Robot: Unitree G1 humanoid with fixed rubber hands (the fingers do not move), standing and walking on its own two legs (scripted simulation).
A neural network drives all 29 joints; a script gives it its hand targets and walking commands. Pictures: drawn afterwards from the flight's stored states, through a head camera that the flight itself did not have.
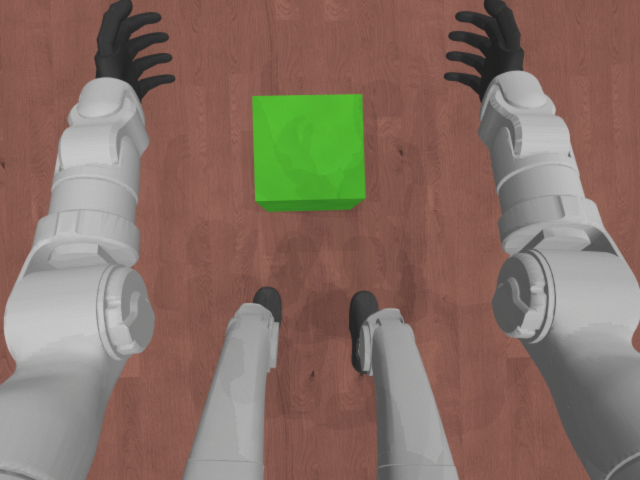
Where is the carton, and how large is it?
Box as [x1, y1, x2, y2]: [252, 94, 365, 211]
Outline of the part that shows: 361,94 252,96 255,201 268,211 349,209 365,197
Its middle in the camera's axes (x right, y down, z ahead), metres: -0.02 -0.17 +0.85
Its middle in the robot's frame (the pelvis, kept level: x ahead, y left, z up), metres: +0.53 +0.03 -0.53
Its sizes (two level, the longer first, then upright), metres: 0.210 0.200 0.250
